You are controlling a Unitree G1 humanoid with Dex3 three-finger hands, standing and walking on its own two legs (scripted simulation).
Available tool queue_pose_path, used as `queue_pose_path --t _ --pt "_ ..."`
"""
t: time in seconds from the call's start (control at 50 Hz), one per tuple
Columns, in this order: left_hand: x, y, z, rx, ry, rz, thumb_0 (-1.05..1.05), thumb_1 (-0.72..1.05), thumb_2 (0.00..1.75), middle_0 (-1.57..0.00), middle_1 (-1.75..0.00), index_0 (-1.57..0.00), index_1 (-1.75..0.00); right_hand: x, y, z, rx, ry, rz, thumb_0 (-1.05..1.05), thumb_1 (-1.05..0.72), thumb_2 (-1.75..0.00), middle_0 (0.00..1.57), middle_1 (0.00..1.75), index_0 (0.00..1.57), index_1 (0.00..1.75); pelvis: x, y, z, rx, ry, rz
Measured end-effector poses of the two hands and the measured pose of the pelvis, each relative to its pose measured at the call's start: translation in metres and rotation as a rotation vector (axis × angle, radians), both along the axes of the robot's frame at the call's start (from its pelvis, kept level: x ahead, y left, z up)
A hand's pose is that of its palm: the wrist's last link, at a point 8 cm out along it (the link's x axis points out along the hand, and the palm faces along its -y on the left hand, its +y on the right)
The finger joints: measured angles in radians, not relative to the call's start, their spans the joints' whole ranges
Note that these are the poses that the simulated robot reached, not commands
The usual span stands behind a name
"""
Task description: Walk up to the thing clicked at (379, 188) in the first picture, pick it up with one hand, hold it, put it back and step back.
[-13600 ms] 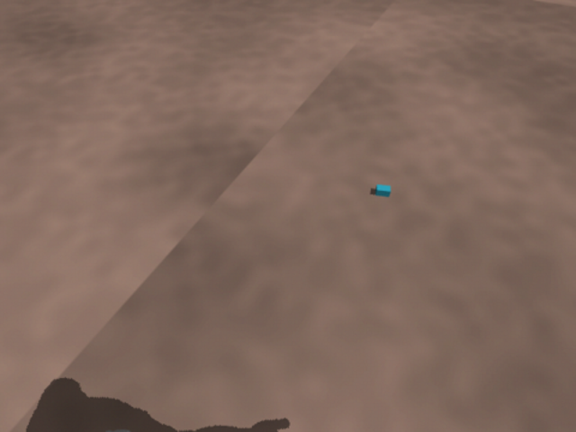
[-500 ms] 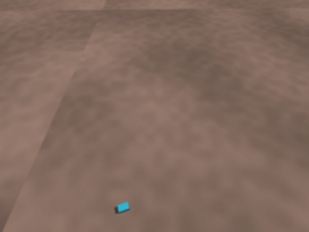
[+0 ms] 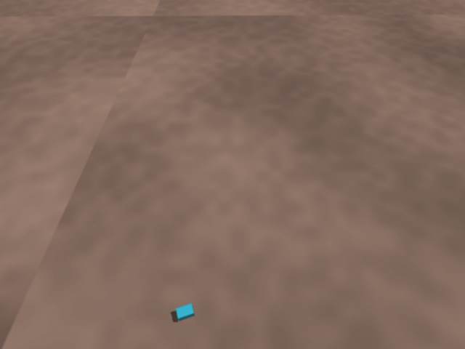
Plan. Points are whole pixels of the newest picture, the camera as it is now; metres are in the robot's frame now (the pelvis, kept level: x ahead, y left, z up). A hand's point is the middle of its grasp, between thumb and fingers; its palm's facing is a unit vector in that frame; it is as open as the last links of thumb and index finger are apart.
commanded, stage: stand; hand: left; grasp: from above
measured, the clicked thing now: (185, 312) +0.37 +0.23 -0.77
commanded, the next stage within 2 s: rise first in 0.78 s
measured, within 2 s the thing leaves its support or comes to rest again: neither
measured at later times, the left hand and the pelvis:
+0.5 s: hand out of the picture +0.06 +0.26 -0.16, palm faces -0.03 -0.94 -0.34, open 7.3 cm; pelvis +0.00 +0.00 +0.00, yaw +0 degrees
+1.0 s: hand out of the picture +0.10 +0.25 -0.16, palm faces +0.04 -0.94 -0.33, open 7.5 cm; pelvis -0.01 +0.00 -0.01, yaw +1 degrees
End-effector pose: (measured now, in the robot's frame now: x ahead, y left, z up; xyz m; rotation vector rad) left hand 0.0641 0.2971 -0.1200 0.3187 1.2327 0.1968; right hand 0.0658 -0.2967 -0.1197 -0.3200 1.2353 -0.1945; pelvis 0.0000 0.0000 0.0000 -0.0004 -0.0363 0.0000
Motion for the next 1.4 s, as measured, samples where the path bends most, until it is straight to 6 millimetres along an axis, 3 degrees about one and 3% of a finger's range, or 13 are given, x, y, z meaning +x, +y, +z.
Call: queue_pose_path --t 0.78,0.9,0.94,1.08,1.14,1.28,1.4 --pt "-0.01 0.005 -0.001 0.0 0.018 0.004 0.0 0.91 0.9 -0.21 -0.3 -0.21 -0.3 -0.007 0.004 -0.001 0.003 0.013 -0.001 0.0 -0.9 -0.9 0.2 0.3 0.2 0.3 -0.005 0.004 0.0 0.001 0.001 0.001" --pt "-0.009 0.004 -0.001 0.001 0.023 0.004 0.0 0.91 0.9 -0.21 -0.3 -0.21 -0.31 -0.005 0.004 -0.002 0.004 0.017 0.0 0.0 -0.9 -0.9 0.2 0.3 0.2 0.3 -0.003 0.004 0.0 0.001 0.004 0.001" --pt "0.0 0.002 0.0 -0.001 -0.025 0.025 0.0 0.88 0.9 -0.22 -0.31 -0.21 -0.32 0.0 0.007 -0.001 0.004 -0.033 -0.007 0.0 -0.91 -0.9 0.2 0.3 0.2 0.3 -0.005 0.004 -0.002 0.001 0.03 0.006" --pt "0.06 0.001 -0.013 -0.006 -0.112 -0.002 0.0 0.61 0.84 -0.32 -0.46 -0.3 -0.49 0.01 0.029 -0.008 0.038 -0.144 -0.008 0.0 -0.95 -0.91 0.2 0.3 0.2 0.3 -0.016 0.001 -0.016 -0.002 0.13 0.008" --pt "0.074 0.003 -0.016 0.012 -0.121 -0.044 0.0 0.42 0.79 -0.35 -0.55 -0.34 -0.57 0.009 0.036 -0.011 0.055 -0.17 -0.026 0.0 -0.96 -0.91 0.2 0.29 0.2 0.3 -0.016 0.001 -0.022 -0.002 0.156 -0.001" --pt "0.073 0.004 -0.033 0.061 -0.057 -0.091 0.0 -0.02 0.73 -0.41 -0.66 -0.4 -0.68 0.013 0.044 -0.02 0.072 -0.219 -0.023 0.01 -0.95 -0.91 0.2 0.29 0.2 0.3 -0.013 0.006 -0.038 -0.01 0.214 -0.004" --pt "0.062 0.009 -0.057 0.101 -0.067 -0.125 0.0 -0.2 0.7 -0.45 -0.68 -0.44 -0.71 0.029 0.044 -0.037 0.053 -0.276 0.018 0.01 -0.96 -0.91 0.2 0.29 0.2 0.3 -0.017 0.01 -0.064 -0.017 0.274 -0.004"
